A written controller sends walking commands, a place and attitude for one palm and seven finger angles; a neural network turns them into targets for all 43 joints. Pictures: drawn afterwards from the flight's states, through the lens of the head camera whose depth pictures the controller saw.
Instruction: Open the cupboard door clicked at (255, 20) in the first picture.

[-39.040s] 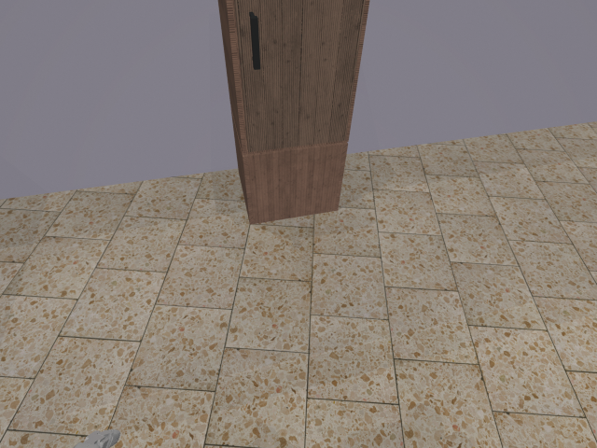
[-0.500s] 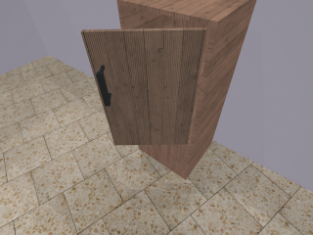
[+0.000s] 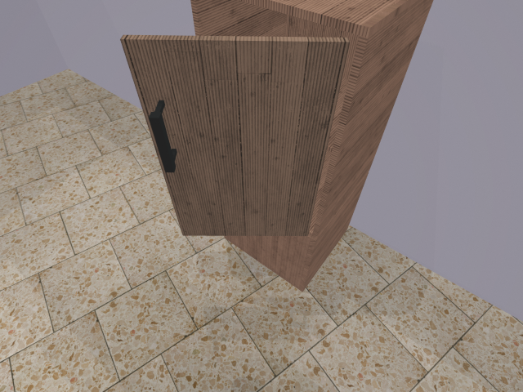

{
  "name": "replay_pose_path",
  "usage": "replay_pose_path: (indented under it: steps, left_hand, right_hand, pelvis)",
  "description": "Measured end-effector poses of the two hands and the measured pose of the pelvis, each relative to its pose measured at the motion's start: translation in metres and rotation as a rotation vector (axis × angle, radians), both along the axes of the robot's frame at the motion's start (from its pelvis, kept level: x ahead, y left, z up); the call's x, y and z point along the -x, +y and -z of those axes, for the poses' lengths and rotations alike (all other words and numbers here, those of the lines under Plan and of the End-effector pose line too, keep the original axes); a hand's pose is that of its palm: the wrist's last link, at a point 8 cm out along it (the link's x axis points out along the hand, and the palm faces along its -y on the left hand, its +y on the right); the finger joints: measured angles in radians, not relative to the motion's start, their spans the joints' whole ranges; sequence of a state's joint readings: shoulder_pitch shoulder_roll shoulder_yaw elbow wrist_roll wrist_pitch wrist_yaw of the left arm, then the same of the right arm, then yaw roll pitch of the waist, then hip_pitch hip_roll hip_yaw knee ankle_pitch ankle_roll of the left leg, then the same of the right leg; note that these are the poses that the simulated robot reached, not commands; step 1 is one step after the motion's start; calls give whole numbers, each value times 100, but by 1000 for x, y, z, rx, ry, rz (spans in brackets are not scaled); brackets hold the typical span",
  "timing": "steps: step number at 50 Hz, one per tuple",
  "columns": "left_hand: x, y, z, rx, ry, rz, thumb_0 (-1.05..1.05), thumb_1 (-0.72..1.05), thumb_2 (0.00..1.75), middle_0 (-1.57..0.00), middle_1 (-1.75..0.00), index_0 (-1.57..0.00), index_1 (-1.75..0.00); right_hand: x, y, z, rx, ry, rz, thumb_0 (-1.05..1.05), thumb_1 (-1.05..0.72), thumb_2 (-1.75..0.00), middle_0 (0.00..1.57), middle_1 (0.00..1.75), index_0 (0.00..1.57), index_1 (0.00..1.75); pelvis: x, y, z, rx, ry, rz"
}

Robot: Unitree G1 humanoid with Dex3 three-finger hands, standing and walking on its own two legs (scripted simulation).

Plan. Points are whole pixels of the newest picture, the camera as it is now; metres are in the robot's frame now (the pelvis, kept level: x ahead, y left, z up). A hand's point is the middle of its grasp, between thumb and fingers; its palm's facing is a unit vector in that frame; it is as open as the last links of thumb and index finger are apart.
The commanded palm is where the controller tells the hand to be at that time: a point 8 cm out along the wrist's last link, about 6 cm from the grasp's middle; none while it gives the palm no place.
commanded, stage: look again from close up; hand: left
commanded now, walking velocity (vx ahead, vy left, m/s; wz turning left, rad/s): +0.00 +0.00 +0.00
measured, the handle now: (165, 137) +0.57 +0.23 +0.06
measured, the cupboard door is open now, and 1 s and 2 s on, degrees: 38 38 38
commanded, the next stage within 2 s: raise the hand with hooked fingers in 0.40 s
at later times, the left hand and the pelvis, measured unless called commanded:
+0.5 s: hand out of the picture +0.03 +0.17 -0.17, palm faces +0.02 -0.98 -0.20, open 7.3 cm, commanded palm +0.12 +0.22 -0.07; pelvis +0.03 +0.00 +0.00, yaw +0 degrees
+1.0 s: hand (133, 375) +0.16 +0.20 -0.06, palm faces +0.18 -0.98 -0.03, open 9.0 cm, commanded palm +0.16 +0.25 -0.02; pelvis -0.02 -0.01 -0.07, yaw +3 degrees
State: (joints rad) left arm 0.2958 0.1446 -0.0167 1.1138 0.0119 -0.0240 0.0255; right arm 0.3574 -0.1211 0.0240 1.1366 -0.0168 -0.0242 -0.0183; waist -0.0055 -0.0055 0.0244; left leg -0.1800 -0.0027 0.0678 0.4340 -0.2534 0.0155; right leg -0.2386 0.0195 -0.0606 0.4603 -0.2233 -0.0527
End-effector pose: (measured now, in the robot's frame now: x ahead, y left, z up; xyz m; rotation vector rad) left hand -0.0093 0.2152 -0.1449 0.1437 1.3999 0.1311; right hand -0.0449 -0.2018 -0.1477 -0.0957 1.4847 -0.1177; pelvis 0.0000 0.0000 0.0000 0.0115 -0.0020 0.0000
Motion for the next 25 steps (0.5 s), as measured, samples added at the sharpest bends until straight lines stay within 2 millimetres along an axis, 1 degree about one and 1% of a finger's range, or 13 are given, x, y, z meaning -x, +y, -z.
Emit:
replay_pose_path:
  steps: [7,12,18,25]
  left_hand:
    - [-16,3,0,-10,-16,-5,1,93,89,-20,-30,-20,-30]
    - [-26,6,-1,-19,-29,-10,1,93,89,-20,-30,-20,-30]
    - [-33,7,-1,-20,-29,-9,1,93,89,-20,-30,-20,-30]
    - [-38,6,-1,-19,-28,-9,1,92,89,-20,-30,-20,-30]
  right_hand:
    - [-36,3,2,-2,-58,-13,0,-91,-90,20,30,20,30]
    - [-54,-4,2,20,-78,-26,2,-93,-90,20,30,20,30]
    - [-68,-12,0,39,-96,-33,1,-93,-90,20,30,20,30]
    - [-76,-16,-1,46,-98,-39,1,-92,-90,20,30,20,30]
  pelvis:
    - [-13,1,0,1,-3,1]
    - [-20,2,0,1,-7,0]
    - [-26,1,0,1,-5,0]
    - [-30,-1,-1,1,-5,0]
